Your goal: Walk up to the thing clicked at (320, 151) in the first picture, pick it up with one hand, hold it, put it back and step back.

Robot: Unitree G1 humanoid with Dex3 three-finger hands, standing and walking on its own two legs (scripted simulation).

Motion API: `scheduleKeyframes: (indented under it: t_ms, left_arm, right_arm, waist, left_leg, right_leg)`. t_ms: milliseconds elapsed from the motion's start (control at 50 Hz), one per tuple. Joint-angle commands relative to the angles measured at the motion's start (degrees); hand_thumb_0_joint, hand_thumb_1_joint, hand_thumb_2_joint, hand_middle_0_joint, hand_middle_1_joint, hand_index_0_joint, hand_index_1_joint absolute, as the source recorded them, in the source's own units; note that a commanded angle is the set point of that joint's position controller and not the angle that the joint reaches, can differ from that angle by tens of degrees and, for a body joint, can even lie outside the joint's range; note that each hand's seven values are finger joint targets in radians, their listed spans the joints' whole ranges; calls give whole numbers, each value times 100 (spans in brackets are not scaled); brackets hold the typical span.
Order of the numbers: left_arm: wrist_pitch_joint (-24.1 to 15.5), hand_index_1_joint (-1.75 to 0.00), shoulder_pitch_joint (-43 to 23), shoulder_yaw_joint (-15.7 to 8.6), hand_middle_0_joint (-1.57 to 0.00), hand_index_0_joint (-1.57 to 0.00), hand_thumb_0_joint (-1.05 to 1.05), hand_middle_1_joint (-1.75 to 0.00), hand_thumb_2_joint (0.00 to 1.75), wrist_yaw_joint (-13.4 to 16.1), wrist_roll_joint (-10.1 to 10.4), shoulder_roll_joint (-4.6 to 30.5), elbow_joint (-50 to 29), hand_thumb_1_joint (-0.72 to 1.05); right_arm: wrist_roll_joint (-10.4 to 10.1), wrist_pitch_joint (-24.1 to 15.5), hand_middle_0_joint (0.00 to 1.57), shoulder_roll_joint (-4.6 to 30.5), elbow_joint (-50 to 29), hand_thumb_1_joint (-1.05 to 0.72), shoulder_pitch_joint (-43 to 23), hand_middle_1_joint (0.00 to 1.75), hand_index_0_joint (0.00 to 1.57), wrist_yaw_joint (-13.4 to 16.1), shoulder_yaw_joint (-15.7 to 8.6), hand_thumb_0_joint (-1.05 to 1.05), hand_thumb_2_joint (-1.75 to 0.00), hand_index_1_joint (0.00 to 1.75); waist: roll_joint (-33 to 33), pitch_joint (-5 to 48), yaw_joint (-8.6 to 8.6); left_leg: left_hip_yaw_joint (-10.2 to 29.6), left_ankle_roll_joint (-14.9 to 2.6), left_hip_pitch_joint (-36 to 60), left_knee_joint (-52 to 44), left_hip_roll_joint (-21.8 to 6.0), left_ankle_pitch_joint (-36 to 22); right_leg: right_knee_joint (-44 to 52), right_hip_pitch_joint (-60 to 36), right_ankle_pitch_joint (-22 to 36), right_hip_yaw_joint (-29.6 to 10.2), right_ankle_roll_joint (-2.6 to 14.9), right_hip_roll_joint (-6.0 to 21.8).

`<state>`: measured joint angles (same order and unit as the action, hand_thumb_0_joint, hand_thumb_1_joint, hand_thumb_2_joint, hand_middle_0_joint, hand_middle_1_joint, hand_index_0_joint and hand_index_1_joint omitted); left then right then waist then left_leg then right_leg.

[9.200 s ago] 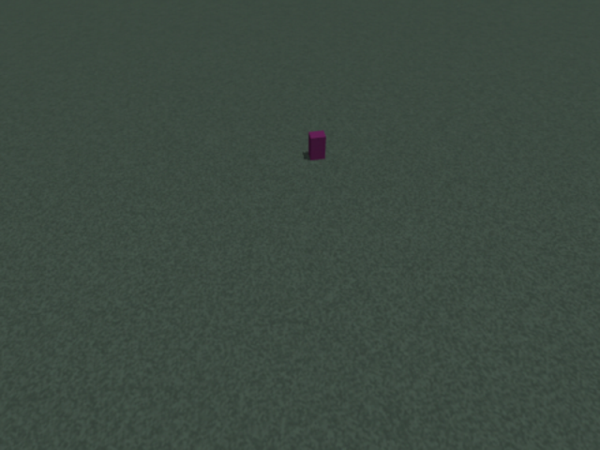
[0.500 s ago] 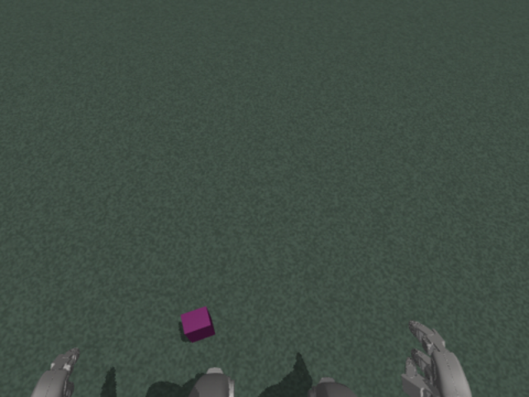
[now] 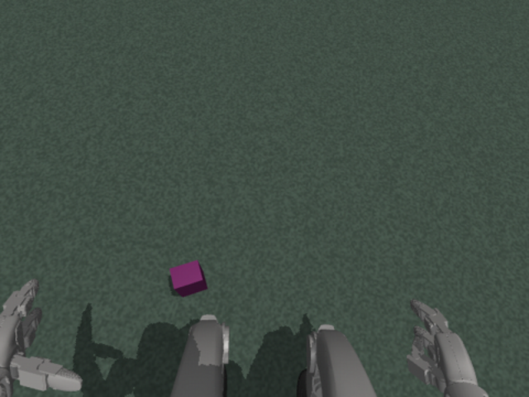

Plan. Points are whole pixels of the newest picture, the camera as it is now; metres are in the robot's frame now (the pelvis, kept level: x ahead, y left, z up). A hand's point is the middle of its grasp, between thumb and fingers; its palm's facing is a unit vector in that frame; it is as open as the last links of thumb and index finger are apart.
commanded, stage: go down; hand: left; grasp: from the side
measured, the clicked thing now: (189, 279) +0.38 +0.22 -0.54
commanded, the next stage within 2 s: none
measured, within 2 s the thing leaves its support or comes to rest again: neither
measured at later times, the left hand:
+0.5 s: hand (53, 299) +0.27 +0.38 -0.17, palm faces +0.19 -0.96 -0.19, open 17.2 cm
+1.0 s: hand (55, 290) +0.29 +0.40 -0.20, palm faces +0.18 -0.97 -0.14, open 17.5 cm
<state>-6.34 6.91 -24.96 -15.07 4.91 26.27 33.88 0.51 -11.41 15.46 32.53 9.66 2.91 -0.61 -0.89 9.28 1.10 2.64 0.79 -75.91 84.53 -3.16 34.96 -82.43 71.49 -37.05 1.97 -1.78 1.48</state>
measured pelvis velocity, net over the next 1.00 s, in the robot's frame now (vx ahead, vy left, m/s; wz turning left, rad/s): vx -0.06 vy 0.00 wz -0.08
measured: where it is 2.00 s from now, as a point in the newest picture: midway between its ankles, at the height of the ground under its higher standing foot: outside the picture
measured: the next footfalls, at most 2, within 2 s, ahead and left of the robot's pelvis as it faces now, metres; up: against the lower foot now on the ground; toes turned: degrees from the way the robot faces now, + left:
none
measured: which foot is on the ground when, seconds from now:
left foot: down 0.00-1.00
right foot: down 0.00-1.00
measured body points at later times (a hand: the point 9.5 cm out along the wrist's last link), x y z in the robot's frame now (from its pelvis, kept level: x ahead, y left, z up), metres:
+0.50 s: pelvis -0.04 -0.01 -0.13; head +0.16 +0.03 +0.27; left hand +0.25 +0.43 -0.15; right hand +0.13 -0.27 -0.25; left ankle +0.03 +0.12 -0.58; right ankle +0.02 -0.14 -0.58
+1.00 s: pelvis -0.06 +0.00 -0.19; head +0.15 +0.05 +0.21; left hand +0.27 +0.45 -0.19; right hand +0.11 -0.28 -0.29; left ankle +0.03 +0.12 -0.58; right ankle +0.01 -0.14 -0.58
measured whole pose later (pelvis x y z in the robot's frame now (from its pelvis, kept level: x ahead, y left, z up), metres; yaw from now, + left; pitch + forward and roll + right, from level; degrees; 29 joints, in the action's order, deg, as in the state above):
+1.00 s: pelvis -0.06 +0.00 -0.19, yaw -5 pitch +33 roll -7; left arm -21.3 -22.1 -46.2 -39.5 12.7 45.9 56.4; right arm 2.2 -10.6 19.2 39.3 3.9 3.4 4.2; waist -1.7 7.0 1.2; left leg 7.8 1.4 -116.0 120.9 -3.4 38.6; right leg -117.8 109.9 -41.1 3.7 -1.7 -0.3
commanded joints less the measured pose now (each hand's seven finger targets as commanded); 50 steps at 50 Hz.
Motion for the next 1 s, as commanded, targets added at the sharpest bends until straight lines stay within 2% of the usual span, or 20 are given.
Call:
scheduleKeyframes:
  t_ms: [0,20,40,100,140,160,180,200,240,280,400,440,560,620,740,780,800,860,920,980]
  left_arm:
    - [-996,-7,-702,-928,-8,-8,0,-8,2,-462,241,1787,-455,-47]
    - [-1083,-7,-804,-1091,-8,-7,0,-8,3,-528,279,1975,-453,-48]
    - [-1113,-8,-679,-1136,-8,-8,0,-8,2,-619,323,1904,-58,-51]
    - [-1224,-8,-843,-1388,-7,-7,0,-8,4,-833,401,2219,175,-50]
    - [-1320,-8,-1157,-1572,-7,-7,0,-8,5,-994,468,2401,215,-51]
    - [-1367,-8,-1228,-1526,-7,-7,0,-8,5,-1089,503,2347,318,-51]
    - [-1428,-8,-1416,-1647,-7,-7,0,-8,4,-1154,526,2572,301,-52]
    - [-1480,-7,-1569,-1712,-7,-6,0,-8,5,-1222,573,2595,428,-49]
    - [-1624,-7,-1726,-1934,-7,-6,0,-7,5,-1353,642,2869,459,-51]
    - [-1687,-6,-2074,-1899,-7,-7,0,-7,3,-1516,683,2888,681,-51]
    - [-1823,-5,-2663,-2155,-7,-7,0,-5,1,-1886,748,3336,1141,-50]
    - [-1830,-5,-2749,-2241,-7,-7,0,-5,1,-1989,760,3534,1123,-50]
    - [-1766,-4,-2807,-2495,-8,-7,0,-4,0,-2127,859,3899,1132,-54]
    - [-1739,-4,-2942,-2485,-7,-7,0,-4,0,-2168,871,3928,1144,-55]
    - [-1748,-4,-3148,-2540,-8,-7,0,-5,0,-2271,930,4061,1039,-58]
    - [-1768,-5,-3261,-2520,-8,-8,0,-5,0,-2313,930,4021,1084,-59]
    - [-1775,-4,-3385,-2542,-8,-7,0,-4,0,-2311,939,4159,1097,-58]
    - [-1800,-5,-3384,-2566,-7,-7,0,-5,1,-2370,975,4123,1247,-57]
    - [-1816,-5,-3478,-2585,-7,-7,0,-5,1,-2466,969,4248,1229,-57]
    - [-1795,-5,-3533,-2612,-7,-6,0,-5,3,-2492,976,4293,1310,-56]
  right_arm:
    - [-44,-249,20,1081,-485,-92,60,30,20,68,-437,0,-90,30]
    - [-36,-228,20,1099,-418,-91,87,30,20,70,-419,0,-90,30]
    - [-40,-205,20,1130,-408,-90,58,30,20,56,-408,0,-90,30]
    - [-27,-137,20,1208,-283,-90,48,30,20,62,-415,0,-90,30]
    - [-23,-106,20,1281,-195,-90,81,30,20,37,-419,0,-90,30]
    - [-18,-97,20,1269,-174,-90,-11,30,20,35,-408,0,-90,30]
    - [-14,-90,20,1296,-152,-90,-9,30,20,48,-412,0,-90,30]
    - [0,-90,20,1310,-86,-90,33,30,20,54,-383,0,-90,30]
    - [14,-93,20,1285,-45,-90,-52,30,20,50,-317,0,-90,30]
    - [34,-87,20,1319,-10,-91,-53,30,20,64,-301,0,-90,30]
    - [63,-89,20,1391,76,-91,-69,30,20,94,-213,0,-90,30]
    - [85,-82,20,1457,115,-91,-10,30,20,106,-197,0,-90,30]
    - [74,-68,20,1511,187,-92,-23,30,20,121,-122,0,-90,30]
    - [63,-58,20,1533,188,-92,-55,30,20,133,-116,0,-90,30]
    - [78,-59,20,1580,269,-93,-21,30,20,144,-83,0,-91,30]
    - [83,-79,20,1625,271,-93,-42,30,20,147,-94,0,-91,30]
    - [80,-79,20,1625,264,-93,-41,30,20,145,-73,0,-91,30]
    - [106,-98,20,1603,275,-93,-46,30,20,142,-32,0,-91,30]
    - [114,-104,20,1690,292,-93,-24,30,20,157,-30,0,-91,30]
    - [113,-103,20,1693,317,-93,8,30,20,153,-7,0,-91,30]
  waist:
    - [866,2303,-157]
    - [952,2483,-245]
    - [873,2527,-245]
    - [907,2769,-352]
    - [940,2991,-356]
    - [910,2884,-329]
    - [904,2874,-338]
    - [859,2970,-276]
    - [754,3086,-358]
    - [837,2981,-205]
    - [794,2930,-225]
    - [998,3247,-270]
    - [934,3320,-397]
    - [1014,3116,-330]
    - [1203,3163,-315]
    - [1342,3039,-263]
    - [1296,2942,-261]
    - [1077,3004,-246]
    - [1409,3140,-263]
    - [1309,3024,-232]
  left_leg:
    - [117,-126,1411,-628,113,-1299]
    - [147,-108,1389,-550,106,-1357]
    - [180,-117,1318,-463,106,-1420]
    - [190,-134,1229,-209,107,-1545]
    - [262,-134,1117,-9,98,-1682]
    - [271,-137,1009,59,87,-1563]
    - [234,-160,864,155,95,-1348]
    - [237,-164,762,332,94,-1595]
    - [171,-205,544,590,110,-1637]
    - [192,-207,297,728,108,-1367]
    - [210,-192,-315,1002,77,-541]
    - [173,-179,-208,1182,82,-819]
    - [130,-204,-543,1484,67,-895]
    - [184,-190,-768,1467,46,-502]
    - [234,-174,-762,1683,24,-648]
    - [338,-156,-750,1651,-10,-451]
    - [337,-155,-940,1656,-11,-235]
    - [255,-186,-1115,1874,17,-353]
    - [334,-148,-886,1871,-2,-459]
    - [330,-149,-1053,1959,8,-411]
  right_leg:
    - [260,20,1146,-22,336,-142]
    - [137,91,1169,-15,341,-144]
    - [25,202,1201,17,352,-151]
    - [-178,454,1220,48,368,-181]
    - [-455,704,1292,94,383,-181]
    - [-524,862,1195,108,380,-191]
    - [-516,926,1046,75,375,-197]
    - [-653,928,1266,86,368,-192]
    - [-758,963,1279,62,363,-218]
    - [-909,1234,1075,69,370,-223]
    - [-1160,1611,452,60,368,-246]
    - [-1325,1612,663,82,380,-246]
    - [-1592,1731,711,141,383,-289]
    - [-1728,2012,438,211,394,-307]
    - [-2014,2296,579,274,399,-307]
    - [-2162,2613,462,325,411,-308]
    - [-2178,2598,321,330,404,-312]
    - [-2211,2540,395,317,391,-320]
    - [-2420,2770,473,358,420,-310]
    - [-2476,2834,431,389,409,-309]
